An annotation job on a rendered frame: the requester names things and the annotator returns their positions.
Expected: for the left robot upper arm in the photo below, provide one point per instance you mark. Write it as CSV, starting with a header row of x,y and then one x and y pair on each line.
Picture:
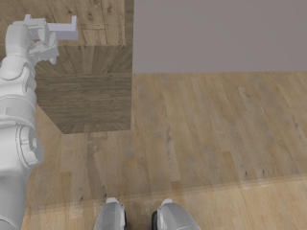
x,y
20,152

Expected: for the handle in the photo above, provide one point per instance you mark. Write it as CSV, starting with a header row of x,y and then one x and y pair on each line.
x,y
64,31

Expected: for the right robot thigh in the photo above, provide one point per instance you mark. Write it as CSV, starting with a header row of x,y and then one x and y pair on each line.
x,y
171,216

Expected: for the cabinet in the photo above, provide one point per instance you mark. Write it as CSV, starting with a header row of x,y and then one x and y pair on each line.
x,y
89,88

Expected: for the robot left shin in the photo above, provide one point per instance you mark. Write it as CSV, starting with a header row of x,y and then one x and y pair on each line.
x,y
113,199

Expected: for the left robot hand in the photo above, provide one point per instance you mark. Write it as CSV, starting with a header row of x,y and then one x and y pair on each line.
x,y
19,42

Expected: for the left robot forearm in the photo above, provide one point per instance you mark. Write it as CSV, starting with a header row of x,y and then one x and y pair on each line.
x,y
17,92

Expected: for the drawer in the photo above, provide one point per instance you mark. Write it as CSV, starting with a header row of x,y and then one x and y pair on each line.
x,y
99,22

